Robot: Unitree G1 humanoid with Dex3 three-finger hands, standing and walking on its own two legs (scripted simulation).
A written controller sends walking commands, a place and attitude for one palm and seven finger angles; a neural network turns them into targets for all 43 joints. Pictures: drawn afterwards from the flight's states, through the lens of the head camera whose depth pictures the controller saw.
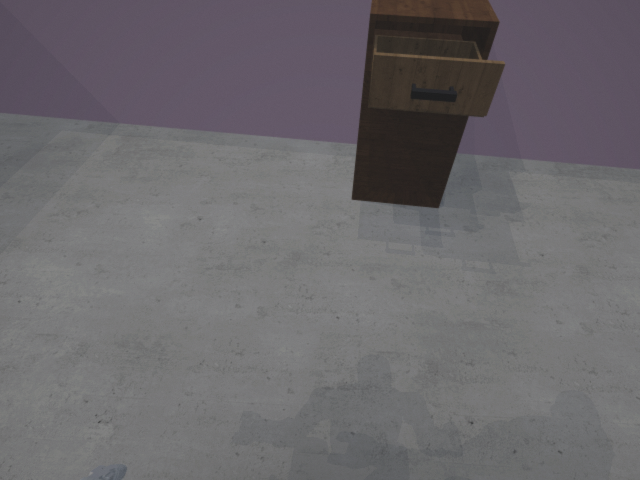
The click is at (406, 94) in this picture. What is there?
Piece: drawer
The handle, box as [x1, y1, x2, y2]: [411, 84, 456, 101]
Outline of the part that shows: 412,84 411,98 445,101 455,100 456,91 453,90 453,87 450,86 448,90 416,88 415,84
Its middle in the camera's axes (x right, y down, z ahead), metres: +0.33 -0.43 +1.13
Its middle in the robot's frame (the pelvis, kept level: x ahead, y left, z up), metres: +1.15 -0.28 -0.06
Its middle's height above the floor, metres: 0.71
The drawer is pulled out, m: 0.27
